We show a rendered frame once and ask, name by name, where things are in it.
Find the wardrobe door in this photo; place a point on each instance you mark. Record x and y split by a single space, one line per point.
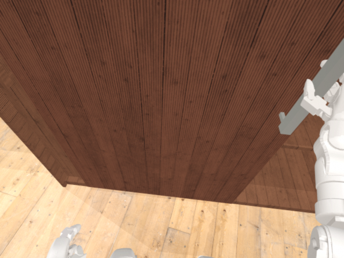
177 98
19 99

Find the left robot hand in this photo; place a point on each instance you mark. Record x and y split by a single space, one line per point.
60 247

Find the robot right forearm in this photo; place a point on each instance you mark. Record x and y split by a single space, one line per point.
329 174

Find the handle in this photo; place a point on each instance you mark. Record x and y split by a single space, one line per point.
5 81
323 81

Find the right robot upper arm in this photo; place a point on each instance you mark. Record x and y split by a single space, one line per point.
326 242

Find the right robot hand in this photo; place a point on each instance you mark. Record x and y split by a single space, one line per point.
317 105

